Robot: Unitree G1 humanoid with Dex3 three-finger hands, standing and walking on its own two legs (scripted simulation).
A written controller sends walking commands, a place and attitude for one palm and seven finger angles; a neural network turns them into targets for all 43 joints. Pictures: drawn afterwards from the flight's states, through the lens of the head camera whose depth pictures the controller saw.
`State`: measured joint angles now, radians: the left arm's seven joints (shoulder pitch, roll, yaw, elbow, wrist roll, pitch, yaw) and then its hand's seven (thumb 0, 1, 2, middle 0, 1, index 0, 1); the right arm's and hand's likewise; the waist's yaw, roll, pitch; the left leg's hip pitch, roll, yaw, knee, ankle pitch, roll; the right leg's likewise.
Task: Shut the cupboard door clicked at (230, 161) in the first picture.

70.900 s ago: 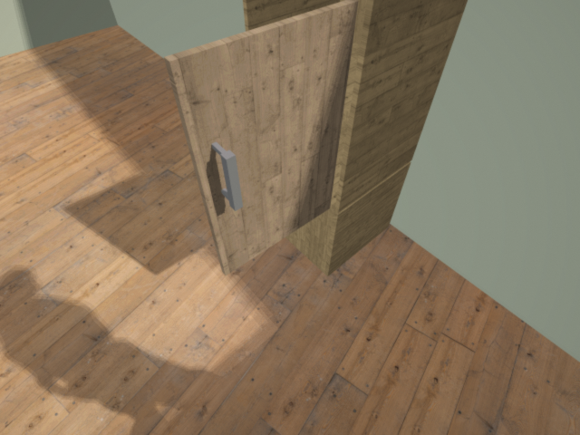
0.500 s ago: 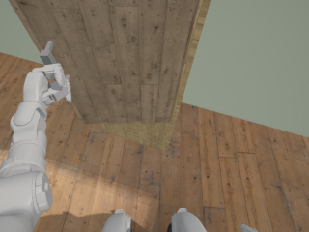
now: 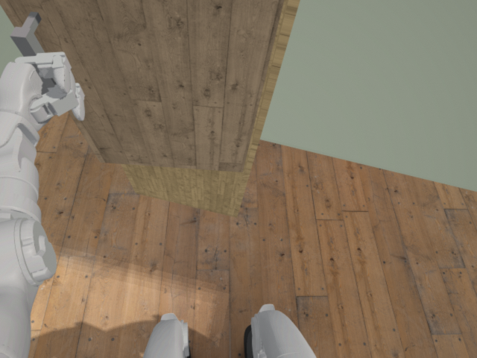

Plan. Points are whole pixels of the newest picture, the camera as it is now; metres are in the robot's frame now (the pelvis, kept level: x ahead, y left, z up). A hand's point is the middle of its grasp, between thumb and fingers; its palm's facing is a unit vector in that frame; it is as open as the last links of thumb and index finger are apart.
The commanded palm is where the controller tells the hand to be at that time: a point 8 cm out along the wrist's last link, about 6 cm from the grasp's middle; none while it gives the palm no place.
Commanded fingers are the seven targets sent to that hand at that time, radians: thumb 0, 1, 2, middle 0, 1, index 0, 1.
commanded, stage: push the door shut along its arc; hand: left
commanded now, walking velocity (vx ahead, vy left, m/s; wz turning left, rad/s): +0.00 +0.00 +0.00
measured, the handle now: (49, 63) +0.58 +0.26 +0.09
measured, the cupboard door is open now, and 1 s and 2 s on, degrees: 11 0 0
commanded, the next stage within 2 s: pull the fist back off the door in 0.94 s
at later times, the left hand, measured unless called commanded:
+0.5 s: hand (100, 67) +0.56 +0.18 +0.10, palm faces -0.27 -0.96 -0.01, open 3.1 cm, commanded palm +0.57 +0.22 +0.09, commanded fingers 0.00 0.90 0.90 -1.30 -1.50 -1.30 -1.50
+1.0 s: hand (118, 51) +0.60 +0.16 +0.11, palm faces -0.33 -0.94 -0.02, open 3.1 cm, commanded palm +0.62 +0.17 +0.09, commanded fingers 0.00 0.90 0.90 -1.30 -1.50 -1.30 -1.50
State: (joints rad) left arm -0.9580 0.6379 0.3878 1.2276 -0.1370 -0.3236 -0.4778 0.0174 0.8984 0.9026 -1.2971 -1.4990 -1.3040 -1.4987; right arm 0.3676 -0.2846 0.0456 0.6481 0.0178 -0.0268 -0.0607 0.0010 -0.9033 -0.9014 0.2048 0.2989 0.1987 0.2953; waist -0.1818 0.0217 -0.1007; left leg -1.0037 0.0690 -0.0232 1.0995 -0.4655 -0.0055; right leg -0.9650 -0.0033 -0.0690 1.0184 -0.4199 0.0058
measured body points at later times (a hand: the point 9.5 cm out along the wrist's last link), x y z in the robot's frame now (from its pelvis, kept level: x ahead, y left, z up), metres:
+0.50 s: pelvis +0.01 +0.01 -0.01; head +0.17 +0.04 +0.41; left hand +0.57 +0.23 +0.11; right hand -0.01 -0.25 -0.11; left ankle +0.03 +0.12 -0.66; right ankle +0.03 -0.13 -0.66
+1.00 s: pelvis +0.01 +0.01 -0.03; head +0.19 +0.03 +0.38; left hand +0.61 +0.21 +0.11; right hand -0.04 -0.26 -0.11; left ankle +0.03 +0.12 -0.66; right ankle +0.03 -0.13 -0.66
